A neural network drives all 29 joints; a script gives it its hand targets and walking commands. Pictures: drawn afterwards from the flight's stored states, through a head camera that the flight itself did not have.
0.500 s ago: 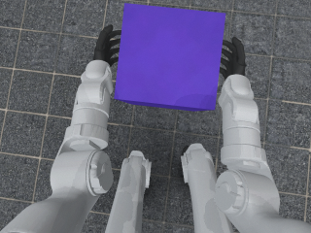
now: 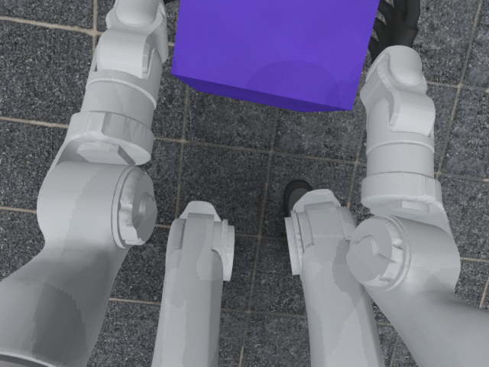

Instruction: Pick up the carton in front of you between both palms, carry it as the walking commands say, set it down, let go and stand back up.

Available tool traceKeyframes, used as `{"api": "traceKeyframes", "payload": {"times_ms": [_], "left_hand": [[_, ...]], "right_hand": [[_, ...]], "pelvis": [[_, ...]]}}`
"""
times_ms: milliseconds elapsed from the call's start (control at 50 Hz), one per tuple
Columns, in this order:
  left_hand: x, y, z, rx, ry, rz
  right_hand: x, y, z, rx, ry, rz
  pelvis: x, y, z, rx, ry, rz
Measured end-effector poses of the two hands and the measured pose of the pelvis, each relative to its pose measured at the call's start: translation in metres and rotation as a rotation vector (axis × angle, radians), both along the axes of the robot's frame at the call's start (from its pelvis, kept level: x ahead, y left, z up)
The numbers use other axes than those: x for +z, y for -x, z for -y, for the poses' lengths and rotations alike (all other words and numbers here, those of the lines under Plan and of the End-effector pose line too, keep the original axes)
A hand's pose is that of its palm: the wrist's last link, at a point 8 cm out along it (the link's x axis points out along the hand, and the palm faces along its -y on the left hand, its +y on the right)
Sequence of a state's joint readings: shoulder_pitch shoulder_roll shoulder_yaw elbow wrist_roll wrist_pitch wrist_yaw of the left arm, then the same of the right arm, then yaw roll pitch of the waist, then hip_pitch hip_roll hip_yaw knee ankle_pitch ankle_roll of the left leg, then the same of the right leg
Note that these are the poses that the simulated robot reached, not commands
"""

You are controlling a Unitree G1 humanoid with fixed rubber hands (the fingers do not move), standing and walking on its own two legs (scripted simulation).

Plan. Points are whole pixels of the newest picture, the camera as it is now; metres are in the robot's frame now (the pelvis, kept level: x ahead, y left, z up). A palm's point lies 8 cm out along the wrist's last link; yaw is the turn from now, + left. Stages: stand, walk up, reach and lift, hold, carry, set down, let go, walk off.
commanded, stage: set down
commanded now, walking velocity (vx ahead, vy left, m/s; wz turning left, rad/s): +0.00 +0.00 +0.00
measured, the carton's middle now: (268, 29) +0.55 -0.05 -0.23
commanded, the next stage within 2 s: none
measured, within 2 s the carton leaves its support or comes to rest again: rests again in 0.90 s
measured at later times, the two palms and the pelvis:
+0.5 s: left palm (163, 7) +0.57 +0.10 -0.21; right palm (377, 47) +0.51 -0.20 -0.20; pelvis +0.01 +0.00 -0.04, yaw -1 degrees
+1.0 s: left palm (170, 13) +0.57 +0.09 -0.22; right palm (381, 50) +0.51 -0.21 -0.21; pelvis +0.00 +0.00 -0.05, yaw -1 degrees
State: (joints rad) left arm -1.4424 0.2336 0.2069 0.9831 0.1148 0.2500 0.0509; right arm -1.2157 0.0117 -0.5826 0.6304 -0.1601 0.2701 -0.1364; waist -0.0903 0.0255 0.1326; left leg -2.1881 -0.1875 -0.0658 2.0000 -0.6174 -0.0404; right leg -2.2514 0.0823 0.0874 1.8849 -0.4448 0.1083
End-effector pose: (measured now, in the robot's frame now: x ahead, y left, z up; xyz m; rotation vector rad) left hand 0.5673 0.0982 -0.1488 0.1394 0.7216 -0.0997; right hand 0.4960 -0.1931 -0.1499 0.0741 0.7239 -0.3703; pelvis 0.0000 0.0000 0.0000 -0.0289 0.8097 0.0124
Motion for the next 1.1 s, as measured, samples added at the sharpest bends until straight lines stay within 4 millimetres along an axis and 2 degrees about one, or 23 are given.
{"api": "traceKeyframes", "payload": {"times_ms": [100, 220, 460, 680, 1100], "left_hand": [[-0.033, -0.007, 0.004, -0.021, -0.008, -0.018], [-0.051, -0.012, 0.011, -0.034, 0.007, -0.013], [-0.061, -0.009, 0.002, -0.040, -0.010, -0.037], [-0.072, -0.003, 0.004, -0.053, -0.018, -0.059], [-0.078, -0.003, 0.012, -0.106, 0.062, -0.041]], "right_hand": [[-0.028, -0.006, 0.004, -0.002, 0.007, -0.026], [-0.034, -0.015, 0.011, -0.016, 0.022, -0.020], [-0.046, -0.013, 0.005, 0.019, 0.007, -0.047], [-0.054, -0.008, 0.009, 0.052, 0.008, -0.073], [-0.068, -0.011, 0.022, 0.075, 0.015, -0.089]], "pelvis": [[-0.017, -0.001, -0.001, 0.002, 0.008, 0.017], [-0.030, -0.007, -0.001, 0.005, 0.024, 0.042], [-0.039, -0.010, -0.003, 0.012, 0.032, 0.050], [-0.044, -0.006, -0.003, 0.020, 0.032, 0.088], [-0.052, -0.003, -0.001, 0.020, 0.036, 0.131]]}}
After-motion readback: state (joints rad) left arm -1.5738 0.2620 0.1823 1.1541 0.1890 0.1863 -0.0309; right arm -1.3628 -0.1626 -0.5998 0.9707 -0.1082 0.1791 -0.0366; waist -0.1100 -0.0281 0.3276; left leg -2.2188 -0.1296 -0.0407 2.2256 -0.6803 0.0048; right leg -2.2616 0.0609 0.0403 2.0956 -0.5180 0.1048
